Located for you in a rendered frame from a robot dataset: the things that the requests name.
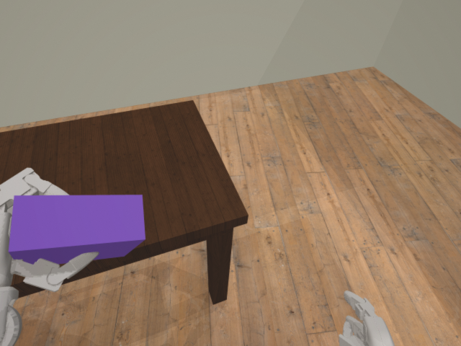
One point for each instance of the robot right hand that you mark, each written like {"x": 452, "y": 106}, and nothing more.
{"x": 373, "y": 331}

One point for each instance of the robot left forearm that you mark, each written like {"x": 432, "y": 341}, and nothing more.
{"x": 10, "y": 319}

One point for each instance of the table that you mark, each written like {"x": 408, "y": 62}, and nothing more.
{"x": 164, "y": 153}

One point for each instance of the robot left hand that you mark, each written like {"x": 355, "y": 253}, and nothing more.
{"x": 43, "y": 273}

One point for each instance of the sponge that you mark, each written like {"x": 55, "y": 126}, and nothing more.
{"x": 58, "y": 228}

